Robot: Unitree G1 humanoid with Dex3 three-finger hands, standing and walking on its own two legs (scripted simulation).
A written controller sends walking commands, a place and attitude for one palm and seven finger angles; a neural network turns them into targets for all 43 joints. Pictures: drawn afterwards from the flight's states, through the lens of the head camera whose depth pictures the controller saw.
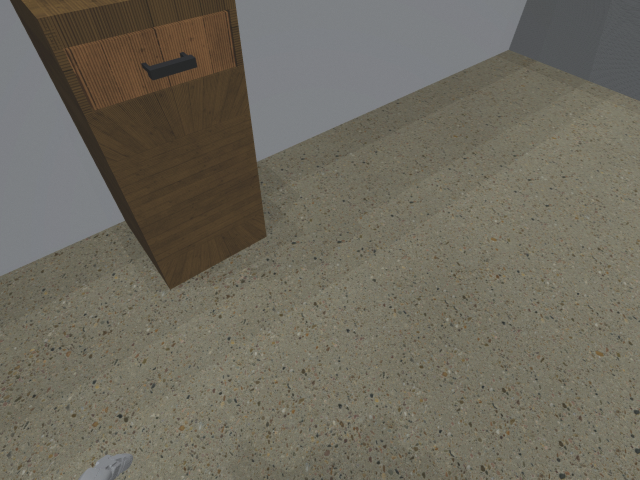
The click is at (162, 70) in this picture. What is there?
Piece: drawer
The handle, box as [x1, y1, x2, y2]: [141, 52, 196, 79]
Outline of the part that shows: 196,66 195,58 183,52 180,53 181,56 179,58 149,66 146,63 141,63 147,71 148,75 152,79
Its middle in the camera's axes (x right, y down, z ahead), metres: -0.37 -0.42 +0.94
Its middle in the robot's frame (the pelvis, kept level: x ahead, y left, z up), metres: +0.98 +0.42 +0.05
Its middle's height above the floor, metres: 0.81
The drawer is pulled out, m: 0.00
